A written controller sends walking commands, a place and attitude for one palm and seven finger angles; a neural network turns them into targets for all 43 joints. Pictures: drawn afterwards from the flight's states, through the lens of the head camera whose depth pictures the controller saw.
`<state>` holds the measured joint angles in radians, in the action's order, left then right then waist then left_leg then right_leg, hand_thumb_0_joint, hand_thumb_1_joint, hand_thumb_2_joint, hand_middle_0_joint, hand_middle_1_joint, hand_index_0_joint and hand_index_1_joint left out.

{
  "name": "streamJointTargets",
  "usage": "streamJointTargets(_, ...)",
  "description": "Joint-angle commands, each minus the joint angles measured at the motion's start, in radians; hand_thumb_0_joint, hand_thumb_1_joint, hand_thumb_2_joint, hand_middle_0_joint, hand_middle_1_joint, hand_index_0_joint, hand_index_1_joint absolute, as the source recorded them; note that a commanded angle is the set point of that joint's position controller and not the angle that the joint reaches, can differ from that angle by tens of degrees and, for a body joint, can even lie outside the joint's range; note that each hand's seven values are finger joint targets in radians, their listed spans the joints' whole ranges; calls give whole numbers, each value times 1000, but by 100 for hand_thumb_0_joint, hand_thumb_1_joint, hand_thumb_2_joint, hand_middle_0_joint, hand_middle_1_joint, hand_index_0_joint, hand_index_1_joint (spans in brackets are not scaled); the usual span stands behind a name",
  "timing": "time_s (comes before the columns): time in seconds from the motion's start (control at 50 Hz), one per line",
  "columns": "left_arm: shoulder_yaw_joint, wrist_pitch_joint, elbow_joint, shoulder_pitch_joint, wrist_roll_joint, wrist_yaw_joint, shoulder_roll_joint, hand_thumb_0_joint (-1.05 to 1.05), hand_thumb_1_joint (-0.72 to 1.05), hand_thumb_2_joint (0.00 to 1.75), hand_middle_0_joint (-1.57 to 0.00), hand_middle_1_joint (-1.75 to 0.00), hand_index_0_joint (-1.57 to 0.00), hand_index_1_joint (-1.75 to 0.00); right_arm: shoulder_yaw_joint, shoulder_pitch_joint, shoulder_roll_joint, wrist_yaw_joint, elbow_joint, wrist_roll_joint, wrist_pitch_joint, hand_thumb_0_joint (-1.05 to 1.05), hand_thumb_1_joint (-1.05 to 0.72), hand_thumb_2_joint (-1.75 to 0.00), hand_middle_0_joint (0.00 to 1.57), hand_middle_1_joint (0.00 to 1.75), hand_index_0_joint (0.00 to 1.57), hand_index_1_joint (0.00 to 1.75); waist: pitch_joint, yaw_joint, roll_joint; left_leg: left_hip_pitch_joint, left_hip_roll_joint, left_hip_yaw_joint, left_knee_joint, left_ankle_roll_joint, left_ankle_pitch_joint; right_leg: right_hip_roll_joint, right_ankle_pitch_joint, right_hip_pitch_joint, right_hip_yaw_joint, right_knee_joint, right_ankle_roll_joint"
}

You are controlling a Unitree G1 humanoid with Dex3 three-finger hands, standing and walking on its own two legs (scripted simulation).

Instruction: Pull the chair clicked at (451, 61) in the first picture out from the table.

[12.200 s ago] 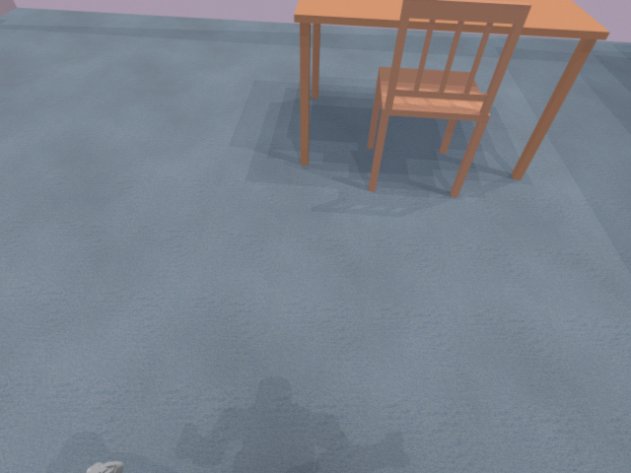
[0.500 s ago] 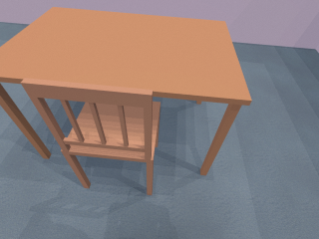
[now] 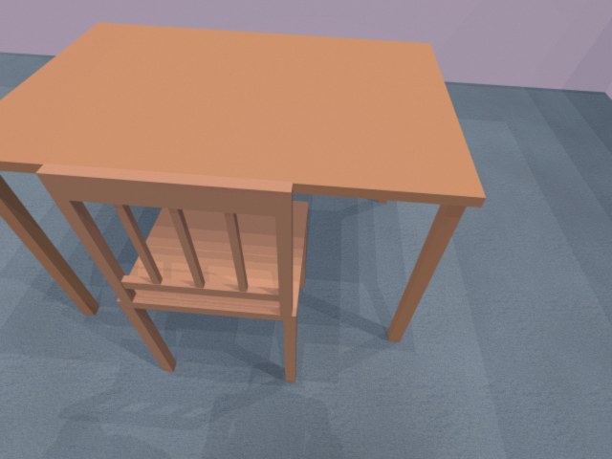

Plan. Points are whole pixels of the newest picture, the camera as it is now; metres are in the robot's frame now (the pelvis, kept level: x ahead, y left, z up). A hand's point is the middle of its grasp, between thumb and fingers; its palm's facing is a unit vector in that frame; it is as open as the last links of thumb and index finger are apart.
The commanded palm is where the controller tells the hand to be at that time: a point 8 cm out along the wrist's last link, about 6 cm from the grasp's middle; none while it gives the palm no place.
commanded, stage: look again from close up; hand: left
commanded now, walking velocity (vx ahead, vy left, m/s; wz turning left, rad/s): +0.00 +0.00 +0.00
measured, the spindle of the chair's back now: (188, 249) +0.51 +0.27 -0.11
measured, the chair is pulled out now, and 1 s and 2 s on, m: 0.00 0.00 0.00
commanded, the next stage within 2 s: shuffle to correct the standing spot in 0.40 s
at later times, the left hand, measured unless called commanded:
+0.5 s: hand out of the picture -0.01 +0.15 -0.18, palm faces +0.04 -0.99 -0.15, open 7.3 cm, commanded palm none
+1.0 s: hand out of the picture +0.06 +0.16 -0.18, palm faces +0.10 -0.97 -0.23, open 7.3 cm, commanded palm none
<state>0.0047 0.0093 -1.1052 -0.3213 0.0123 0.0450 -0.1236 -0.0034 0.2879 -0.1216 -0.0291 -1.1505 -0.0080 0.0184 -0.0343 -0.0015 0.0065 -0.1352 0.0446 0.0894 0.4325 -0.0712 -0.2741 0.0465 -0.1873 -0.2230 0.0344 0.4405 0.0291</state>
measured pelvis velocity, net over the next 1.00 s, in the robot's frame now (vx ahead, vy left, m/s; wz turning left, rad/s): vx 0.05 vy -0.02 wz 0.05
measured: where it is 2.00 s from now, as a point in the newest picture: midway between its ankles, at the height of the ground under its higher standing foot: outside the picture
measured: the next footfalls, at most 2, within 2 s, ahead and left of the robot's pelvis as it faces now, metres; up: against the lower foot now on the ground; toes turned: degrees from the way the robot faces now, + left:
none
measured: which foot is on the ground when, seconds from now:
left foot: down 0.00-1.00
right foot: down 0.00-1.00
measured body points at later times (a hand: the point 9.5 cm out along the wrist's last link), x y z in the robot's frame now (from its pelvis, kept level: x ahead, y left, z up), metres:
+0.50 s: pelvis +0.01 +0.00 +0.00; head +0.01 +0.00 +0.45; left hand -0.01 +0.20 -0.16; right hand -0.01 -0.21 -0.16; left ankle -0.02 +0.07 -0.74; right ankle +0.03 -0.14 -0.74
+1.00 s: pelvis +0.05 -0.02 -0.01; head +0.07 -0.02 +0.44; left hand +0.05 +0.21 -0.17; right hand +0.10 -0.25 -0.17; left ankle -0.01 +0.07 -0.72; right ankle +0.03 -0.14 -0.74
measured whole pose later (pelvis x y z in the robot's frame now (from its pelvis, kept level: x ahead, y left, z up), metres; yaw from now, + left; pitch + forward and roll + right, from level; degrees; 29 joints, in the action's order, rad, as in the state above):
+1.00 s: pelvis +0.05 -0.02 -0.01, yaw +3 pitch +0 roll +0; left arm -0.01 0.02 -0.98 -0.31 0.02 0.06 -0.14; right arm 0.05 0.24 -0.17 -0.05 -1.01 -0.01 -0.02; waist -0.04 0.01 -0.01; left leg -0.28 0.02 0.04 0.75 -0.01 -0.46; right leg 0.05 -0.36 -0.26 0.09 0.61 0.00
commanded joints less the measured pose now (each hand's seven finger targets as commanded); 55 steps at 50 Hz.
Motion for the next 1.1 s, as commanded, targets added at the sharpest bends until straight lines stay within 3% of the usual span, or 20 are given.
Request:
streamJointTargets(0.0,-11,12,15,-81,2,8,-76,0,90,90,-20,-30,-20,-30,16,76,-96,-4,12,2,11,0,-90,-90,20,30,20,30,-54,1,-2,-70,-155,-143,-136,26,133,70,98,25,-66,-52,-39)
streamJointTargets(0.46,-11,16,1,-93,-1,8,-66,0,90,90,-20,-30,-20,-30,11,101,-83,-10,-10,2,16,0,-90,-90,20,30,20,30,-67,-1,-4,-45,-152,-136,-144,30,166,69,112,30,-74,-69,-40)
streamJointTargets(0.48,-10,15,2,-95,-2,8,-70,0,90,90,-20,-30,-20,-30,11,102,-83,-9,-9,3,15,0,-90,-90,20,30,20,30,-70,0,-2,-47,-154,-137,-147,29,153,67,97,27,-73,-71,-40)
streamJointTargets(0.52,-12,11,-1,-95,2,5,-61,0,90,90,-20,-30,-20,-30,11,123,-84,-9,-20,-1,11,0,-90,-90,20,30,20,30,-68,-7,-12,-49,-157,-146,-170,24,-7,54,-13,19,-61,-56,-42)
streamJointTargets(0.6,-19,3,16,-97,14,-10,-51,0,90,90,-20,-30,-20,-30,29,126,-116,-5,-8,-6,-1,0,-90,-90,20,30,20,30,-156,-2,-64,-125,-205,-222,-255,-12,-326,12,-176,-61,-8,21,-43)
streamJointTargets(0.66,-23,10,20,-124,15,-15,-41,0,90,90,-20,-30,-20,-30,28,128,-110,-6,2,-5,5,0,-90,-90,20,30,20,30,-178,9,-46,-146,-206,-220,-220,-23,-266,17,-132,-57,-26,27,-54)
streamJointTargets(0.68,-1,19,67,-61,21,-10,-196,0,90,90,-20,-30,-20,-30,19,67,-186,7,114,-19,-11,0,-90,-90,20,30,20,30,-241,-22,-80,-233,-120,-184,-236,-7,-201,-51,-159,-63,58,156,-67)
streamJointTargets(0.7,0,16,69,-114,17,-3,-108,0,90,90,-20,-30,-20,-30,31,41,-150,7,121,-21,14,0,-90,-90,20,30,20,30,-167,29,-22,-275,-192,-211,-166,-3,-198,-5,-127,-65,34,150,-60)
streamJointTargets(0.74,12,33,59,-125,7,5,-88,0,90,90,-20,-30,-20,-30,15,53,-96,-2,125,-3,28,0,-90,-90,20,30,20,30,-24,19,27,-184,-125,-165,-28,20,106,38,51,18,-41,83,-73)
streamJointTargets(0.76,6,43,52,-137,1,9,-105,0,90,90,-20,-30,-20,-30,15,70,-95,-6,118,2,36,0,-90,-90,20,30,20,30,44,11,30,-126,-108,-152,40,30,268,64,239,52,-74,81,-79)
streamJointTargets(0.78,0,51,57,-143,-5,11,-134,0,90,90,-20,-30,-20,-30,14,85,-105,-9,120,0,34,0,-90,-90,20,30,20,30,93,4,75,-91,-107,-139,83,30,337,84,448,92,-96,92,-90)
streamJointTargets(0.82,-22,50,75,-140,-9,22,-154,0,90,90,-20,-30,-20,-30,31,104,-108,-16,123,6,25,0,-90,-90,20,30,20,30,118,-7,22,-101,-96,-116,125,40,379,131,701,144,-99,143,-105)
streamJointTargets(0.88,-47,34,110,-165,-2,34,-196,0,90,90,-20,-30,-20,-30,45,59,-100,-16,164,4,-1,0,-90,-90,20,30,20,30,114,21,67,-209,-55,-56,232,57,241,199,972,242,-156,164,-141)
streamJointTargets(0.92,-63,19,116,-171,12,37,-209,0,90,90,-20,-30,-20,-30,57,-33,-78,-14,208,7,-18,0,-90,-90,20,30,20,30,59,45,157,-338,-25,-48,348,67,-181,288,1085,272,-218,113,-210)
streamJointTargets(0.94,-68,12,131,-159,21,38,-209,0,90,90,-20,-30,-20,-30,61,-75,-79,-14,231,6,-26,0,-90,-90,20,30,20,30,39,53,169,-359,-28,-63,389,68,-247,311,1053,248,-238,93,-235)
streamJointTargets(0.98,-71,0,172,-80,27,37,-216,0,90,90,-20,-30,-20,-30,68,-82,-82,-4,248,3,-37,0,-90,-90,20,30,20,30,49,29,151,-311,-30,-65,363,69,-206,285,883,179,-211,89,-233)
streamJointTargets(1.02,-72,-10,220,22,19,34,-223,0,90,90,-20,-30,-20,-30,71,-32,-92,7,242,2,-36,0,-90,-90,20,30,20,30,57,-24,164,-146,-34,-41,195,70,-9,219,616,31,-121,109,-161)
streamJointTargets(1.04,-69,-15,233,48,13,31,-214,0,90,90,-20,-30,-20,-30,72,-3,-105,11,233,-2,-29,0,-90,-90,20,30,20,30,56,-40,139,-46,-53,-44,108,63,142,173,435,-54,-88,131,-114)
streamJointTargets(1.06,-65,-20,251,47,9,25,-191,0,90,90,-20,-30,-20,-30,76,-10,-153,12,236,-8,-22,0,-90,-90,20,30,20,30,65,-30,8,27,-140,-124,81,29,324,97,204,-139,-38,165,-61)
streamJointTargets(1.08,-56,-26,262,22,14,24,-157,0,90,90,-20,-30,-20,-30,79,3,-203,16,244,-13,-17,0,-90,-90,20,30,20,30,83,-23,-122,36,-269,-258,12,-42,439,8,-130,-158,38,243,-16)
